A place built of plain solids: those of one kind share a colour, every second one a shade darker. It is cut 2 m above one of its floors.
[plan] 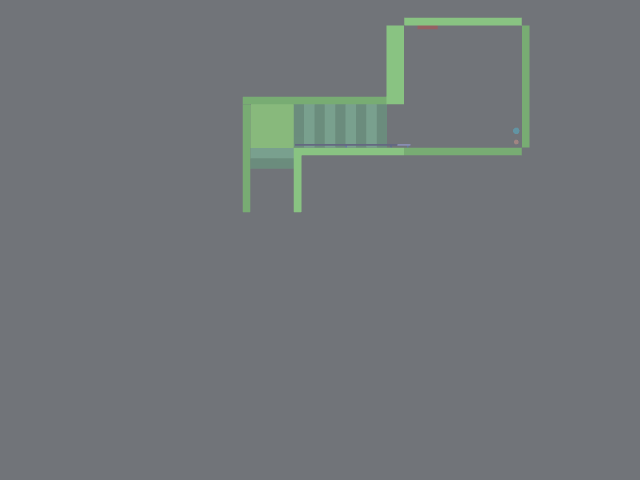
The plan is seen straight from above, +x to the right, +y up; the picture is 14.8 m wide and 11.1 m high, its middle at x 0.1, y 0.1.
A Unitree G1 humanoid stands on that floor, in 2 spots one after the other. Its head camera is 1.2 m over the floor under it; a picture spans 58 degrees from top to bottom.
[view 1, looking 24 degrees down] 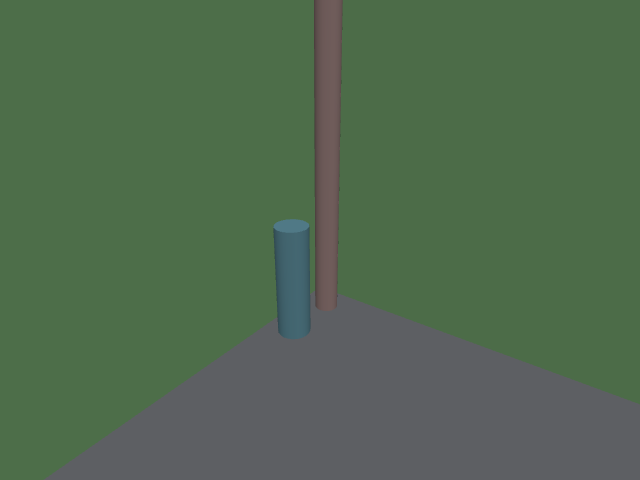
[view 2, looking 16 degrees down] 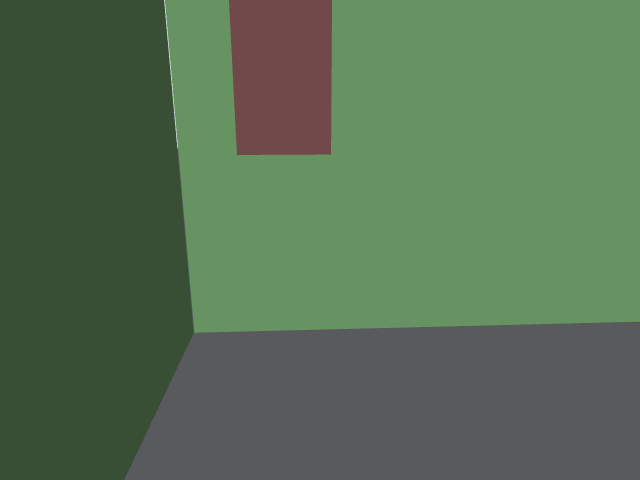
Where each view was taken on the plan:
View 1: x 3.56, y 3.91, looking -54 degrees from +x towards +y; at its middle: pipe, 2.01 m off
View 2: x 2.65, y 2.78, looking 87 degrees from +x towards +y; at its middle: wall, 2.38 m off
